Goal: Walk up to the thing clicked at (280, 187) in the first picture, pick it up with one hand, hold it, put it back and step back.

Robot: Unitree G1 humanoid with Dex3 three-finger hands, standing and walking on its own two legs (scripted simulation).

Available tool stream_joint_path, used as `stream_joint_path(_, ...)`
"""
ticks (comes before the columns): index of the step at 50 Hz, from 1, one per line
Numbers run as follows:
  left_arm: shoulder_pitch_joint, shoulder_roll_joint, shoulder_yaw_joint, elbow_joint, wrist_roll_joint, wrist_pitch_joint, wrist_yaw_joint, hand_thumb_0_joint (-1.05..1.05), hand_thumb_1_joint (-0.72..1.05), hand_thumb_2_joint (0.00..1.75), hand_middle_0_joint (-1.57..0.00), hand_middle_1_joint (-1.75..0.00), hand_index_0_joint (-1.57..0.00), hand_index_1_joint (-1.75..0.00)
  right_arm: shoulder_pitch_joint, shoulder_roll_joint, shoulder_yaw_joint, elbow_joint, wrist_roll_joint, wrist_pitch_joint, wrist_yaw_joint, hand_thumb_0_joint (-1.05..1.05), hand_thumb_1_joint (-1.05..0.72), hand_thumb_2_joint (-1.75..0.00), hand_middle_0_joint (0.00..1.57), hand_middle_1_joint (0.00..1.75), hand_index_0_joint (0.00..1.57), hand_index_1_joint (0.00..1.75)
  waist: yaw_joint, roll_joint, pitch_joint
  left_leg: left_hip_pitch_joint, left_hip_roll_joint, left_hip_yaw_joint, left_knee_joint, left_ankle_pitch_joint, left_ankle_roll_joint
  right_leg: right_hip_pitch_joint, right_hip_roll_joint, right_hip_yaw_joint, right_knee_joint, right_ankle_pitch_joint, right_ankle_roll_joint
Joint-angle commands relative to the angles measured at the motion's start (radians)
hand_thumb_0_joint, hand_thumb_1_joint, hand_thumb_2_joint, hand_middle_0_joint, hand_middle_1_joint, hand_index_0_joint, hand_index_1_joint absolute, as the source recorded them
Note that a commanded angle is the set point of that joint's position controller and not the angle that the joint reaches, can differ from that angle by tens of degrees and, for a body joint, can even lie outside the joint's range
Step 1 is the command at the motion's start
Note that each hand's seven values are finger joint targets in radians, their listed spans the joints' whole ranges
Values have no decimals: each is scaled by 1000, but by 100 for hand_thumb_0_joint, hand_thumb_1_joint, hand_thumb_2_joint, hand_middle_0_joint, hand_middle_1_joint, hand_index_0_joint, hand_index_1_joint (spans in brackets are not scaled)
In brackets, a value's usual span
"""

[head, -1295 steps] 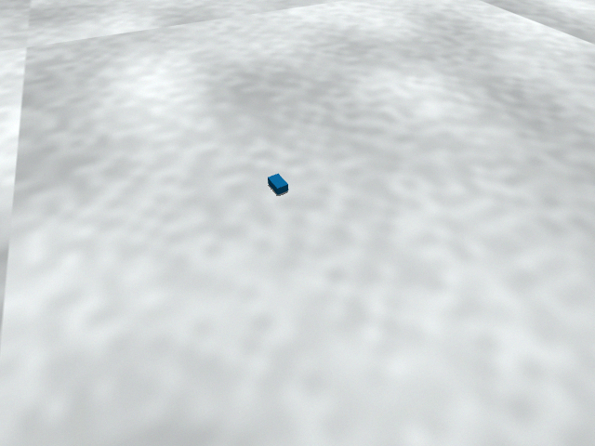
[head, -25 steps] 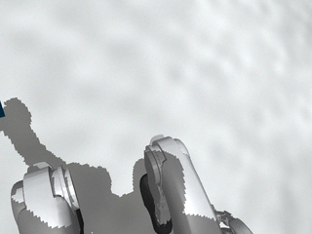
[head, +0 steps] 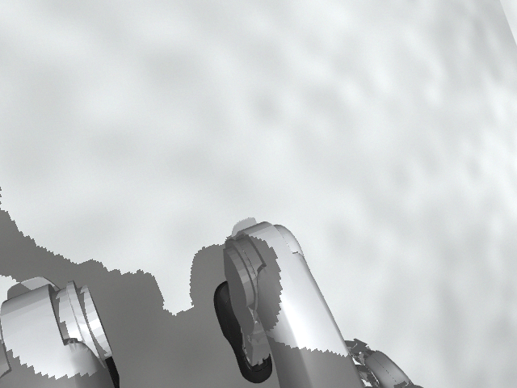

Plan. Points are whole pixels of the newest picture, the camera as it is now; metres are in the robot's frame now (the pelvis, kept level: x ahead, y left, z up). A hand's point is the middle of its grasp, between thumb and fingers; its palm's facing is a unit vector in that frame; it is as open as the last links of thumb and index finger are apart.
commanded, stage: rest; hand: left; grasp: from above
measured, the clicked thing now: out of the picture +0.46 +0.35 -0.25
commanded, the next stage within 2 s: open in 0.94 s
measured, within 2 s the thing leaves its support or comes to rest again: rests again in 0.80 s
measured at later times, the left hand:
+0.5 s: hand out of the picture +0.44 +0.34 -0.24, palm faces -0.43 -0.16 -0.89, open 8.9 cm
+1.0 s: hand out of the picture +0.44 +0.35 -0.25, palm faces -0.43 -0.16 -0.89, open 8.9 cm
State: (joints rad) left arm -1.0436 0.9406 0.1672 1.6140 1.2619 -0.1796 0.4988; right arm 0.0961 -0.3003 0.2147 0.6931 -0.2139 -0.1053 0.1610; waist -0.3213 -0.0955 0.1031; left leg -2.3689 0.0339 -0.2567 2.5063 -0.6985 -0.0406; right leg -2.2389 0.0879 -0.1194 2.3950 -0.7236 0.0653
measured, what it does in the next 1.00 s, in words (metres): stands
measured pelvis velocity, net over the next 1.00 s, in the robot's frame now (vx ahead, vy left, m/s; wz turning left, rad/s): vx -0.01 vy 0.01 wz -0.05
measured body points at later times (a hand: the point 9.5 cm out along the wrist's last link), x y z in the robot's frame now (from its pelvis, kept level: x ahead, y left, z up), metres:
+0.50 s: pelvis +0.00 +0.00 +0.00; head +0.27 +0.13 +0.33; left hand +0.46 +0.35 -0.19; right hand +0.05 -0.25 -0.07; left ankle +0.06 +0.14 -0.27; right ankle +0.10 -0.12 -0.27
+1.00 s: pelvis -0.01 +0.01 -0.01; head +0.27 +0.14 +0.32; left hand +0.46 +0.35 -0.20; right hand +0.05 -0.25 -0.06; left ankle +0.06 +0.14 -0.27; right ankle +0.10 -0.12 -0.27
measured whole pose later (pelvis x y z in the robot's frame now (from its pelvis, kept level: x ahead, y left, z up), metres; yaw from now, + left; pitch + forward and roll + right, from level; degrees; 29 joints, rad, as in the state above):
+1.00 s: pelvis -0.01 +0.01 -0.01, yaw -3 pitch +27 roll -15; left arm -1.07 1.05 0.13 1.74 1.24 -0.19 0.59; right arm 0.07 -0.34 0.32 0.66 -0.25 -0.21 0.22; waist -0.36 -0.16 0.18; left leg -2.36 0.04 -0.30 2.55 -0.70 -0.02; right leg -2.20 0.11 -0.16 2.39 -0.70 0.08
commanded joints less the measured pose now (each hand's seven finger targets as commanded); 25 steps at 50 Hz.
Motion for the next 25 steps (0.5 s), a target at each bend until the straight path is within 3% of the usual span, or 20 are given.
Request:
stream_joint_path(1,-266,286,12,-115,-12,0,55,0,81,52,-116,-42,-117,-41,209,-302,-78,3,-5,-16,-3,0,-90,-90,20,30,20,30,-21,474,-690,549,23,136,-210,258,51,349,21,-126,-219,343,-85)
stream_joint_path(3,-275,275,-1,-104,-17,-1,58,0,84,50,-118,-43,-119,-41,202,-307,-72,-4,-8,-20,-2,0,-90,-90,20,30,20,30,-33,478,-672,546,22,132,-211,243,50,340,21,-133,-222,325,-87)
stream_joint_path(4,-252,319,31,-87,-13,0,65,0,82,50,-117,-41,-118,-40,209,-309,-73,9,-12,-19,0,0,-90,-90,20,30,20,30,-26,480,-688,547,27,130,-215,243,52,364,25,-130,-220,334,-82)
stream_joint_path(6,-260,316,20,-83,-8,1,65,0,86,52,-120,-42,-121,-41,208,-311,-68,2,-14,-24,3,0,-90,-90,20,30,20,30,-37,469,-670,530,28,130,-205,231,55,361,26,-129,-221,329,-81)
stream_joint_path(8,-294,267,-20,-101,-24,-5,64,0,86,52,-120,-42,-121,-41,189,-310,-60,-12,-14,-34,5,0,-90,-90,20,30,20,30,-47,477,-646,532,25,126,-210,214,50,330,25,-137,-224,304,-87)
stream_joint_path(11,-273,293,-24,-76,-27,-9,66,0,85,49,-119,-41,-121,-40,179,-326,-57,-13,-9,-45,6,0,-90,-90,20,30,20,30,-46,473,-635,536,28,118,-211,194,50,325,28,-145,-222,288,-85)
stream_joint_path(15,-262,337,14,-63,-19,-10,91,0,86,51,-120,-42,-121,-41,188,-336,-49,-2,-20,-48,11,0,-90,-90,20,30,20,30,-43,494,-643,555,31,108,-218,233,42,333,29,-156,-208,314,-87)
stream_joint_path(19,-285,318,-7,-51,-18,-9,101,0,84,52,-119,-41,-120,-40,179,-326,-35,-12,-24,-56,21,0,-90,-90,20,30,20,30,-59,487,-621,527,34,109,-208,221,48,341,33,-150,-214,319,-83)
stream_joint_path(21,-290,280,-48,-53,-25,-10,97,0,83,49,-118,-41,-119,-39,167,-322,-29,-6,-26,-65,23,0,-90,-90,20,30,20,30,-67,495,-610,540,34,108,-206,207,48,327,36,-153,-219,309,-82)
stream_joint_path(24,-254,347,-7,-27,-21,-6,111,0,82,51,-116,-42,-118,-41,179,-341,-27,0,-26,-71,25,0,-90,-90,20,30,20,30,-54,495,-633,545,37,104,-207,235,46,360,38,-156,-212,331,-80)
stream_joint_path(25,-251,340,-10,-32,-14,-3,112,0,81,51,-116,-42,-117,-41,187,-341,-27,-2,-31,-71,28,0,-90,-90,20,30,20,30,-56,502,-632,555,36,104,-206,247,44,364,37,-157,-209,342,-79)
